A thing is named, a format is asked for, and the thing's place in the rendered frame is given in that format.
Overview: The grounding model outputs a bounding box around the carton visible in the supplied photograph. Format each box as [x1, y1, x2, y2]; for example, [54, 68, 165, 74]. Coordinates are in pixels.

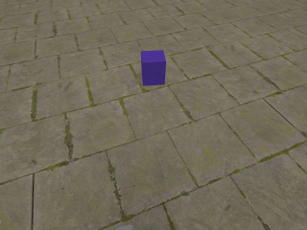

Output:
[140, 50, 166, 86]

